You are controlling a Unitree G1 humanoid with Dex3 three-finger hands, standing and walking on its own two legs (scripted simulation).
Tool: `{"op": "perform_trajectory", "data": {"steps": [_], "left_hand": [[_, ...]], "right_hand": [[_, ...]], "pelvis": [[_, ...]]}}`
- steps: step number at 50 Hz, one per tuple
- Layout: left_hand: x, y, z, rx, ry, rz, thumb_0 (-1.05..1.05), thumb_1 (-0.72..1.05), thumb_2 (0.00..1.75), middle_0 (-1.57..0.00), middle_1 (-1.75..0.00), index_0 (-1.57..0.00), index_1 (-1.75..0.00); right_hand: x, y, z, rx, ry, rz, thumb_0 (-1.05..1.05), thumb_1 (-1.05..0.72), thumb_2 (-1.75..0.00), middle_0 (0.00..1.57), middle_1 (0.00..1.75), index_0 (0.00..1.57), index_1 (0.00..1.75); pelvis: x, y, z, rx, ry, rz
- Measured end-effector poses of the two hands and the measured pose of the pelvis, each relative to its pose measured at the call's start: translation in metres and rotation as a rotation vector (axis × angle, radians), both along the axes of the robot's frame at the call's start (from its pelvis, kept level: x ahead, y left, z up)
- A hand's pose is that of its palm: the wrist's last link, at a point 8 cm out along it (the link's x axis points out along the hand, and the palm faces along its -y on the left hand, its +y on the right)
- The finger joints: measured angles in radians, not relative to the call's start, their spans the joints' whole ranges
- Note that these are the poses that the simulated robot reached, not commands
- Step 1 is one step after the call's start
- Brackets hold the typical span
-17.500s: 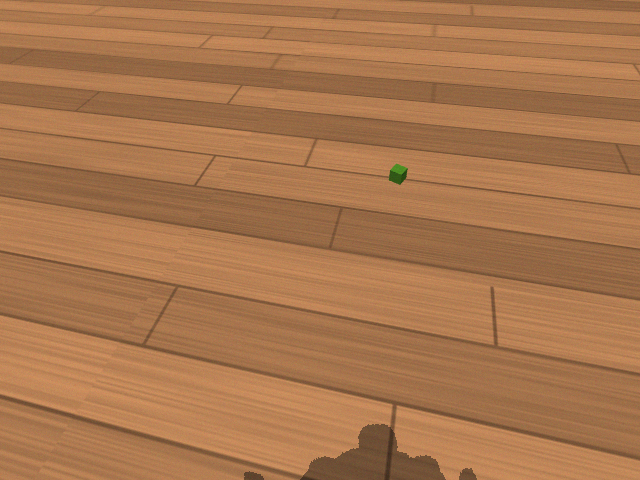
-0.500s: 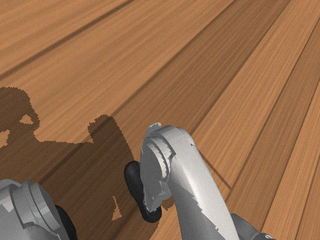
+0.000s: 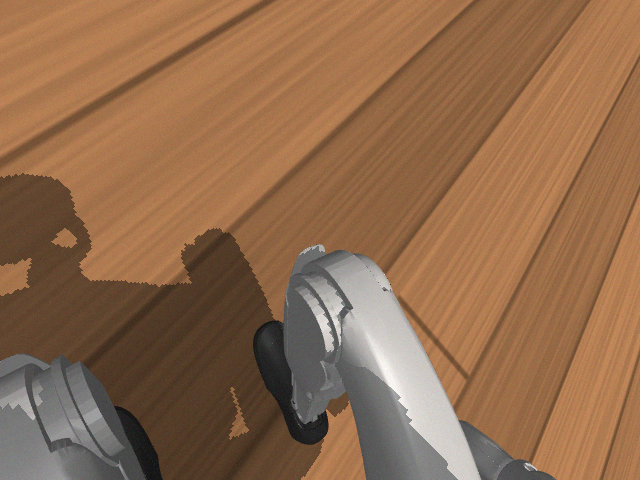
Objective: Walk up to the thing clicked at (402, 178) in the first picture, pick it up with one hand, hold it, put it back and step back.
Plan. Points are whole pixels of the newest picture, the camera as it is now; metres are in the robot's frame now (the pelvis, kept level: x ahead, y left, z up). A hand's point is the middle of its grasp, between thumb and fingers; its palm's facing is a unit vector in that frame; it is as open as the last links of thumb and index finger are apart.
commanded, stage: close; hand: left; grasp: from above
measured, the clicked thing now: out of the picture +0.47 +0.31 -0.27
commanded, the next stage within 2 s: settle in 0.58 s
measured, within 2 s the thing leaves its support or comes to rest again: leaves its support in 1.00 s
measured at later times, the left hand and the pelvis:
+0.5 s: hand out of the picture +0.45 +0.31 -0.25, palm faces -0.46 -0.14 -0.88, open 9.6 cm; pelvis +0.00 +0.00 +0.00, yaw +0 degrees
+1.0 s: hand out of the picture +0.45 +0.32 -0.24, palm faces -0.46 -0.15 -0.87, open 9.5 cm; pelvis +0.00 +0.00 +0.00, yaw +1 degrees
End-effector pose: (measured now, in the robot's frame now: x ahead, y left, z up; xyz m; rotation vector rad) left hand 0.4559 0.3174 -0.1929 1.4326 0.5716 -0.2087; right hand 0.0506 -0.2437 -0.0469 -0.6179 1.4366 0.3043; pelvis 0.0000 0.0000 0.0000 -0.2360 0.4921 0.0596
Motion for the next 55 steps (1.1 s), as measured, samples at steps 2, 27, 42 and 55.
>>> {"op": "perform_trajectory", "data": {"steps": [2,27,42,55], "left_hand": [[0.0,0.0,0.0,-0.001,-0.003,-0.002,0.0,0.07,0.66,-0.39,-0.91,-0.48,-0.81],[0.002,0.0,0.003,0.01,-0.013,-0.005,0.0,0.05,0.62,-0.55,-0.83,-0.62,-0.72],[0.003,0.001,0.004,0.004,-0.006,0.0,-0.01,0.03,0.63,-0.58,-0.79,-0.66,-0.69],[-0.003,0.009,0.024,0.011,-0.033,-0.004,-0.01,0.0,0.64,-0.64,-0.73,-0.7,-0.64]], "right_hand": [[-0.001,0.0,0.002,-0.008,0.0,-0.002,0.0,-0.91,-0.89,0.2,0.3,0.2,0.3],[-0.001,0.002,0.003,-0.011,-0.009,0.004,0.01,-0.91,-0.89,0.2,0.3,0.2,0.3],[0.0,0.001,0.004,-0.02,-0.005,-0.004,0.01,-0.91,-0.89,0.2,0.3,0.2,0.3],[0.0,-0.007,0.002,-0.018,-0.01,-0.064,0.01,-0.92,-0.89,0.2,0.3,0.2,0.3]], "pelvis": [[0.0,0.0,0.0,-0.002,0.0,-0.001],[-0.001,0.001,0.001,-0.002,0.001,0.002],[-0.001,0.001,0.003,-0.003,0.008,0.003],[0.002,-0.001,0.005,0.009,0.033,0.017]]}}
